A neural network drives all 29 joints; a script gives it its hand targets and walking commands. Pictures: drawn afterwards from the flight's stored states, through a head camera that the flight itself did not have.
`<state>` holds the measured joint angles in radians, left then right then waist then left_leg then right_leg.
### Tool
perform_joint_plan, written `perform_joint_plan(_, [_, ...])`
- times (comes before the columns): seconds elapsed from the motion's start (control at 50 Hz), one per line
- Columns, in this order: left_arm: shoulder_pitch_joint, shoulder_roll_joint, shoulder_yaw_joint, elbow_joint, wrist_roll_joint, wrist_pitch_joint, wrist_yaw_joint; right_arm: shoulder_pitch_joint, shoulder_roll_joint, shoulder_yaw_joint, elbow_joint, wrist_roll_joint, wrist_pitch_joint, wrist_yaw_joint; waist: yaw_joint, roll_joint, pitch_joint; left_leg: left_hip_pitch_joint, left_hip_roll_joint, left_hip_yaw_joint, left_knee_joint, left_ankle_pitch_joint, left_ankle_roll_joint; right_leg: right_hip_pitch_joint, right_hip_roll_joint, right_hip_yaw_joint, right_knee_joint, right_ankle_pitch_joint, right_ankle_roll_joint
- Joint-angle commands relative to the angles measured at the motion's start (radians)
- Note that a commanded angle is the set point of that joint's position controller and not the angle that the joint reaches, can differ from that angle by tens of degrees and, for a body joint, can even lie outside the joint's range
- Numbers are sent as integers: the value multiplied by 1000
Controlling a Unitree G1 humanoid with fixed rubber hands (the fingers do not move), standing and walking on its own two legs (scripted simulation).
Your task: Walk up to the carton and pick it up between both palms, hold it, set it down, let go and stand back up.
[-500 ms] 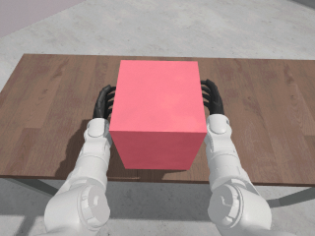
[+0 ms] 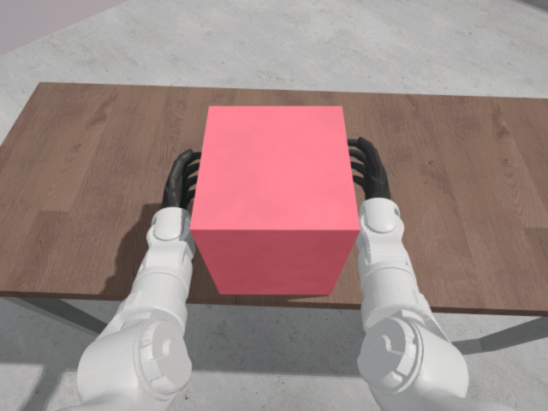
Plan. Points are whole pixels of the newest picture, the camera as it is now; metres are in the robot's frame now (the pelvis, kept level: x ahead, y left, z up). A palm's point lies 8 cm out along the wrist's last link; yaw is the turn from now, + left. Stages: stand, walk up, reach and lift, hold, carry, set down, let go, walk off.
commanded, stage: set down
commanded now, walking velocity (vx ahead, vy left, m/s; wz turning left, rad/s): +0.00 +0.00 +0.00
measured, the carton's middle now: (275, 209) +0.45 -0.01 -0.02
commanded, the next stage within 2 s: none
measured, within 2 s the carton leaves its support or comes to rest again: neither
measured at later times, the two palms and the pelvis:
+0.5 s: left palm (176, 204) +0.43 +0.14 +0.02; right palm (373, 193) +0.43 -0.15 +0.04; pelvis +0.00 +0.00 +0.00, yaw +0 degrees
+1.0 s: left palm (178, 204) +0.43 +0.14 +0.02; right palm (375, 196) +0.43 -0.15 +0.04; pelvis +0.00 +0.00 +0.00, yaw +0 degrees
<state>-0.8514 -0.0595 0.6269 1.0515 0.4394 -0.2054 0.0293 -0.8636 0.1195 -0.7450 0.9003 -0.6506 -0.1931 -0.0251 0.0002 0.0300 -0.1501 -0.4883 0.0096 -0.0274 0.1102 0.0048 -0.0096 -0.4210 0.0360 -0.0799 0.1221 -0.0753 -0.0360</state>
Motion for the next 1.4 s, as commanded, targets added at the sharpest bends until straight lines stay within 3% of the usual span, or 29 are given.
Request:
perform_joint_plan(0.0, [-616, -365, -178, -86, 28, -68, -83, -478, 458, 234, 23, -45, -51, 100, -1, -52, -625, 208, -14, 21, 48, 213, 46, 484, -28, 4, 168, 657, 105])
perform_joint_plan(0.38, [-507, -340, -159, -144, 64, -39, -85, -398, 398, 172, -45, -68, -16, 122, -2, -28, -527, 359, -10, 20, 72, 234, 7, 313, -10, -22, 106, 495, 96])
perform_joint_plan(0.74, [-441, -310, -132, -168, 76, -27, -101, -363, 359, 171, -88, -55, -5, 121, -3, -56, -472, 324, -15, 19, 55, 197, 22, 340, -16, -17, 106, 489, 107])
perform_joint_plan(1.0, [-412, -252, -128, -176, 68, -26, -93, -353, 286, 168, -106, -32, 2, 111, 2, -45, -495, 316, -17, 21, 55, 192, 22, 324, -18, -12, 111, 488, 104])
perform_joint_plan(1.04, [-409, -148, -120, -160, 38, -41, -67, -365, 174, 181, -108, 14, 2, 91, 13, -47, -543, 296, -18, 32, 65, 206, 23, 303, -15, 3, 123, 507, 97])
perform_joint_plan(1.08, [-421, -7, -114, -141, -18, -70, -29, -395, 29, 211, -93, 111, 0, 56, 27, -52, -600, 245, -19, 45, 81, 226, 34, 302, -14, 28, 148, 549, 87])
perform_joint_plan(1.1, [-449, 116, -161, -134, -82, -66, 10, -406, -59, 242, -69, 204, -1, 24, 41, -15, -645, 215, -10, 66, 99, 216, 30, 380, -14, 54, 191, 614, 105])
perform_joint_plan(1.14, [-506, 191, -217, -94, -189, -65, 60, -480, -139, 378, -3, 382, -2, -20, 60, -31, -704, 123, -16, 89, 121, 215, 51, 453, -16, 87, 261, 729, 115])
perform_joint_plan(1.18, [-533, 229, -265, -48, -266, -74, 76, -522, -182, 486, 61, 517, -18, -47, 66, -59, -758, 16, -18, 101, 139, 197, 76, 514, -28, 119, 313, 811, 116])
perform_joint_plan(1.24, [-540, 263, -314, 39, -340, -94, 81, -543, -265, 573, 148, 647, -56, -63, 68, -81, -806, -43, -11, 97, 168, 230, 89, 521, -38, 140, 336, 872, 112])
perform_joint_plan(1.3, [-538, 273, -358, 112, -388, -108, 79, -546, -339, 602, 226, 701, -85, -62, 52, -76, -828, 42, 2, 78, 213, 296, 67, 357, -29, 129, 299, 790, 103])
perform_joint_plan(1.38, [-535, 285, -406, 231, -444, -106, 78, -552, -418, 631, 338, 747, -81, -44, 28, -60, -702, 220, 23, 43, 262, 299, 22, 78, -13, 100, 218, 564, 92])
